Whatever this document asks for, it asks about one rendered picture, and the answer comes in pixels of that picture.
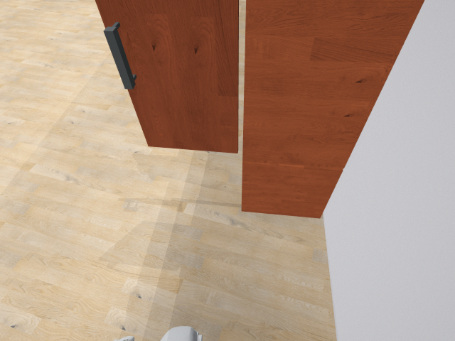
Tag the robot left thigh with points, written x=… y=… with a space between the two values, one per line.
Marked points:
x=182 y=333

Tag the cupboard door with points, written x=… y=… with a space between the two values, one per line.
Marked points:
x=185 y=55

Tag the handle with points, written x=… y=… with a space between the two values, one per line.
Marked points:
x=117 y=50

